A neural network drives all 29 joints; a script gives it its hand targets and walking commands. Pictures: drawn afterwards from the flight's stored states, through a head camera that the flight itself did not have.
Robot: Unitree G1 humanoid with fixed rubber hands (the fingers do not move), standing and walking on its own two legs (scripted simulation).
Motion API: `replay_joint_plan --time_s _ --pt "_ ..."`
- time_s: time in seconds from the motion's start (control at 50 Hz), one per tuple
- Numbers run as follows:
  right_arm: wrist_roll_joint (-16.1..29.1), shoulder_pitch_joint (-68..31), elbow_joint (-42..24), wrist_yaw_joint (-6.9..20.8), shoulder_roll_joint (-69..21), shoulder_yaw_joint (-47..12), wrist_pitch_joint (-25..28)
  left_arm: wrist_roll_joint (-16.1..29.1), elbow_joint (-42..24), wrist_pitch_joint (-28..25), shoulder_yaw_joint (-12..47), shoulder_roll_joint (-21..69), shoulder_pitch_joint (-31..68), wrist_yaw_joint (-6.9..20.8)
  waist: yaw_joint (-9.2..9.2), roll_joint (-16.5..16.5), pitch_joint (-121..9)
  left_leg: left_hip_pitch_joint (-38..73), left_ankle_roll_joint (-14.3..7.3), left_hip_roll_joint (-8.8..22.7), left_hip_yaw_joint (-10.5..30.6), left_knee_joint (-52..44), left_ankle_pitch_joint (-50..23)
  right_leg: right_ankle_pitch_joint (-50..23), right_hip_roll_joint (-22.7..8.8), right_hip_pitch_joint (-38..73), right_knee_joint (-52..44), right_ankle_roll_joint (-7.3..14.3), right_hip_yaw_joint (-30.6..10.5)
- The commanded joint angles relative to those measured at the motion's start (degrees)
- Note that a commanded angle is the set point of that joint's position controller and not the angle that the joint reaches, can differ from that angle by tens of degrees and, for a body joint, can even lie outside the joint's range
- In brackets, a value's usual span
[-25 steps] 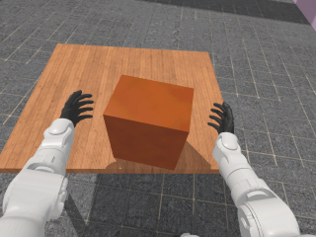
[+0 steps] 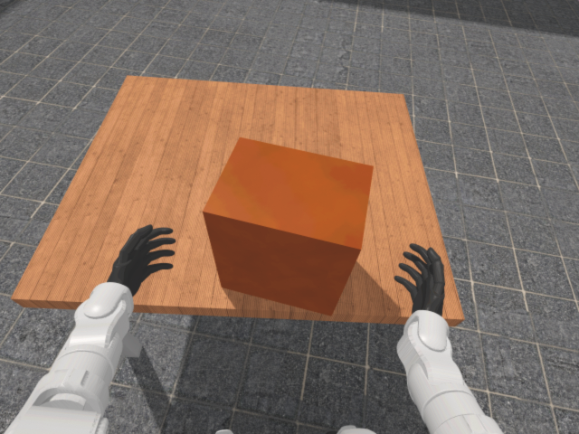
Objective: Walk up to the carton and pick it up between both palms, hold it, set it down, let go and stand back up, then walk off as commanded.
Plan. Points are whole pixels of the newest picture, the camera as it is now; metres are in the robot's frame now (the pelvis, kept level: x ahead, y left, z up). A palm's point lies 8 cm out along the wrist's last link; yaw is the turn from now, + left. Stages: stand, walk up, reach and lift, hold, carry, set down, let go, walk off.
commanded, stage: set down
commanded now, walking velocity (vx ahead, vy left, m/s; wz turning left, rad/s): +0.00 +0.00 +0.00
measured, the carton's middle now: (289, 233) +0.44 -0.01 -0.07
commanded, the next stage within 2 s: let go in 2.00 s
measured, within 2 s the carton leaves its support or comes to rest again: neither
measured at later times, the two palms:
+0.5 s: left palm (104, 333) +0.27 +0.26 -0.04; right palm (426, 343) +0.23 -0.19 -0.03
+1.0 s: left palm (106, 361) +0.23 +0.25 -0.05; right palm (428, 343) +0.23 -0.20 -0.05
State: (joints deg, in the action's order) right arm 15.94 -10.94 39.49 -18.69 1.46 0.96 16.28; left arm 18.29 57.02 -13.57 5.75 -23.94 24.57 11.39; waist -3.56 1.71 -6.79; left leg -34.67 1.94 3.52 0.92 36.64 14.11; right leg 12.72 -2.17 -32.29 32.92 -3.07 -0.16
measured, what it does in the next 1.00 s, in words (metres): stands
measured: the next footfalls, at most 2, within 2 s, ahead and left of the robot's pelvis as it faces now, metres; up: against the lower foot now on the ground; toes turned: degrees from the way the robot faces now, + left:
none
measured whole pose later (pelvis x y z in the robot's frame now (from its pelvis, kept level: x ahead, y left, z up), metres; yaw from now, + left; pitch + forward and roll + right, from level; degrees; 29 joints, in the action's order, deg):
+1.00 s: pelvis +0.02 -0.02 +0.01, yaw +0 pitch +4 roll +0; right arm 13.2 2.8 40.8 -12.9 1.0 0.3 22.5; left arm 13.9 42.5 -13.0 4.6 -24.1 0.3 9.4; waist 0.7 1.5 -0.2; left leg -21.4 3.0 3.5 0.7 32.2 15.1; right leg 15.6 -2.2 -20.8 32.2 -2.3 -0.1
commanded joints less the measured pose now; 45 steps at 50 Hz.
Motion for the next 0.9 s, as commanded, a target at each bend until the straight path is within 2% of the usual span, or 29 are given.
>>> replay_joint_plan --time_s 0.0,0.02,0.04,0.06,0.08,0.1,0.14,0.18,0.2,0.22,0.28,0.34,0.38,0.4,0.42,0.46,0.52,0.54,0.56,0.62,0.64,0.68,0.72,0.74,0.78,0.8,0.84,0.86,0.88 --pt "-4.5 -2.9 -12.9 -1.3 0.7 -2.6 4.7 0.4 -16.0 -4.5 -5.4 -14.1 6.0 0.4 2.20 -6.2 -16.1 25.7 -0.5 -5.0 -3.0 -2.9 -9.4 -7.3 2.7 15.6 -6.6 2.2 2.1" --pt "-4.0 -7.7 -14.8 -1.2 -0.7 -3.8 4.1 2.3 -15.9 -5.1 -4.3 -15.1 9.9 0.4 2.82 -6.1 -14.8 21.8 -1.0 -5.4 -3.6 -2.1 -6.2 -3.6 2.2 16.5 -5.7 2.3 2.3" --pt "-3.5 -5.5 -13.3 -1.2 0.0 -3.4 4.5 1.2 -15.0 -4.8 -4.6 -14.9 7.3 0.4 1.38 -5.9 -13.2 22.0 -0.9 -5.1 -3.6 -2.4 -6.6 -4.1 2.3 15.5 -6.4 2.7 1.5" --pt "-3.1 0.3 -13.3 -1.0 -1.3 -5.7 5.4 -0.8 -16.6 -4.9 -6.8 -14.0 0.7 0.6 4.72 -6.9 -12.6 23.2 -0.9 -5.2 -3.7 -2.2 -8.7 -5.8 2.1 18.8 -6.1 2.6 1.0" --pt "-4.1 -1.4 -12.6 -1.6 -1.1 -3.8 5.3 1.0 -16.1 -4.7 -5.9 -14.4 2.4 1.0 2.04 -3.9 -13.1 23.3 -1.2 -5.3 -4.0 -2.4 -8.6 -6.7 2.1 18.4 -6.7 2.4 1.2" --pt "-4.6 -1.7 -12.7 -1.5 -0.7 -3.9 5.9 0.0 -17.4 -5.3 -6.4 -14.3 2.2 0.9 3.50 -7.2 -14.3 23.1 -0.5 -5.3 -4.1 -2.7 -9.7 -6.8 1.9 18.4 -6.1 2.8 1.2" --pt "-4.6 -0.2 -15.2 -1.2 -1.6 -4.3 7.2 1.6 -16.8 -6.6 -5.6 -14.2 0.4 1.3 2.76 -4.4 -14.8 23.4 -1.0 -5.3 -3.8 -1.1 -11.1 -8.7 1.8 18.4 -5.2 2.4 1.4" --pt "-4.8 4.7 -14.0 -0.6 0.8 -2.7 8.6 0.3 -21.5 -7.2 -6.2 -14.0 -4.2 0.9 2.30 -7.3 -14.5 26.1 0.1 -5.1 -3.7 -1.4 -13.6 -9.0 2.4 17.2 -5.5 3.2 1.3" --pt "-4.5 9.0 -13.3 -0.7 -0.6 -4.8 9.9 -1.7 -22.7 -7.4 -7.5 -12.3 -9.1 1.1 5.53 -8.2 -14.5 26.5 0.7 -5.0 -3.4 -1.8 -14.6 -9.2 2.6 18.2 -5.5 3.3 0.9" --pt "-4.8 4.4 -12.6 -0.6 -1.0 -4.4 9.4 -0.2 -19.9 -7.5 -6.3 -13.9 -5.0 1.6 3.38 -6.2 -12.9 23.8 0.2 -4.9 -3.0 -1.2 -12.6 -7.6 2.5 17.6 -5.7 3.2 1.7" --pt "-4.4 1.6 -14.5 -0.1 0.8 -2.5 9.7 2.4 -22.9 -8.5 -5.0 -15.1 -0.9 1.0 2.25 -6.0 -12.7 21.1 0.0 -4.3 -3.2 -2.0 -8.5 -4.4 2.6 17.2 -5.2 3.4 1.2" --pt "-4.8 7.7 -10.9 0.3 -0.1 -3.5 10.5 0.5 -22.7 -8.9 -6.3 -13.8 -9.3 0.9 4.81 -7.8 -10.5 23.1 0.0 -4.3 -2.9 -2.7 -8.4 -3.3 2.1 16.2 -5.1 3.6 0.8" --pt "-4.2 7.8 -11.5 0.3 -0.9 -3.7 11.1 0.1 -22.1 -8.7 -5.6 -12.5 -10.0 1.5 4.88 -6.7 -9.3 24.0 0.6 -3.7 -1.8 -2.8 -7.9 -3.4 2.2 18.2 -5.5 3.8 0.4" --pt "-5.1 10.2 -8.9 0.2 0.1 -2.8 11.3 0.8 -21.8 -8.9 -5.2 -12.0 -11.8 1.6 2.80 -5.9 -7.3 24.4 0.7 -3.9 -2.2 -2.5 -8.7 -3.4 2.7 16.5 -5.9 4.0 1.0" --pt "-5.4 10.2 -9.9 0.8 0.8 -3.1 11.5 -0.9 -23.1 -8.3 -6.8 -12.0 -13.7 1.3 4.45 -7.3 -6.7 25.1 1.0 -3.5 -1.0 -3.3 -9.1 -3.0 2.6 17.1 -5.5 3.8 0.9" --pt "-6.0 8.0 -9.4 0.4 1.1 -2.4 11.6 -0.3 -22.2 -8.0 -4.8 -11.2 -11.7 1.4 3.47 -7.5 -6.5 23.3 1.2 -3.3 -1.0 -4.0 -4.5 -0.5 2.5 19.0 -5.8 3.9 1.0" --pt "-6.3 5.8 -7.1 2.2 2.9 -1.5 10.8 -1.4 -24.3 -7.5 -5.6 -12.2 -9.4 -0.1 5.06 -10.0 -5.5 21.2 1.4 -3.3 -1.2 -4.7 -1.4 4.2 2.8 18.3 -5.1 4.4 1.1" --pt "-5.6 7.2 -8.3 3.0 1.9 -2.8 10.4 -1.7 -27.1 -7.4 -6.5 -11.4 -13.1 -1.2 6.77 -11.4 -6.4 24.6 1.8 -2.9 0.1 -6.4 -3.4 3.0 2.7 18.2 -5.1 4.6 1.2" --pt "-5.7 9.4 -9.8 2.4 1.2 -2.6 10.8 0.1 -25.6 -8.4 -6.2 -12.7 -13.8 -0.3 4.72 -5.9 -7.5 24.3 1.3 -3.6 -1.4 -4.9 -4.0 1.2 2.5 18.4 -5.6 3.9 0.6" --pt "-6.5 9.8 -8.8 2.3 1.7 -1.4 10.6 0.7 -26.8 -8.2 -5.0 -12.0 -13.2 0.0 3.69 -7.3 -5.2 23.5 1.3 -3.2 -0.9 -6.0 -0.6 2.9 2.2 20.8 -5.2 3.9 -0.2" --pt "-7.2 7.5 -4.8 2.9 3.5 -1.2 9.4 -0.7 -22.5 -6.7 -4.7 -11.2 -11.5 -0.4 3.82 -7.8 -2.2 22.6 1.3 -3.0 -0.9 -6.0 0.8 6.5 2.5 19.2 -6.0 4.3 0.5" --pt "-6.8 6.4 -5.9 4.1 4.2 -2.0 9.1 -2.1 -23.9 -5.7 -6.2 -11.2 -13.6 -1.0 5.26 -7.1 -2.9 24.0 0.8 -3.3 -1.5 -7.3 0.5 6.7 2.3 18.8 -6.8 4.8 0.2" --pt "-6.4 8.9 -7.2 4.0 3.0 -0.9 9.6 -1.6 -26.1 -5.9 -6.7 -12.0 -16.9 -1.3 5.03 -6.9 -4.9 25.1 1.2 -3.4 -1.7 -6.7 -4.3 2.2 2.6 20.9 -6.6 4.9 0.1" --pt "-7.2 7.9 -2.1 5.1 6.3 -0.4 8.9 -3.5 -23.6 -3.9 -5.8 -7.2 -17.9 -1.9 5.10 -10.2 -2.2 26.8 2.9 -3.1 -1.0 -6.7 -8.8 0.7 3.9 21.2 -6.8 5.1 1.6" --pt "-6.7 11.0 -7.5 4.9 4.0 -1.7 10.5 -3.0 -29.1 -4.9 -7.6 -9.5 -19.7 -1.7 5.96 -7.1 -6.9 28.3 2.7 -4.2 -2.5 -5.6 -12.4 -2.6 3.2 24.0 -7.3 4.2 0.8" --pt "-7.6 8.6 -1.7 5.7 7.4 -0.1 9.8 -4.5 -27.2 -3.1 -7.3 -6.9 -19.5 -2.5 5.67 -10.5 -4.5 29.8 3.9 -3.9 -2.3 -6.1 -15.4 -3.9 4.0 22.9 -7.1 4.4 1.6" --pt "-7.6 8.9 -4.9 6.4 7.0 -0.5 9.4 -4.0 -29.0 -2.5 -7.2 -7.3 -20.0 -2.6 6.48 -9.2 -4.9 29.5 3.8 -3.3 -1.5 -7.2 -14.8 -2.7 4.0 23.1 -8.0 4.3 1.8" --pt "-7.3 11.2 -3.8 6.5 6.8 -0.2 9.4 -3.8 -26.0 -1.4 -6.4 -6.2 -22.6 -2.2 4.78 -6.2 -2.4 30.8 3.6 -3.9 -3.1 -6.0 -17.0 -5.6 4.0 22.6 -9.4 4.1 1.9" --pt "-8.4 9.6 -2.4 6.9 8.5 0.0 8.8 -4.5 -25.0 -1.0 -6.5 -6.6 -21.7 -2.2 4.97 -6.4 -1.2 31.1 3.5 -3.7 -3.1 -7.1 -16.5 -4.7 4.3 21.6 -9.6 4.1 2.6"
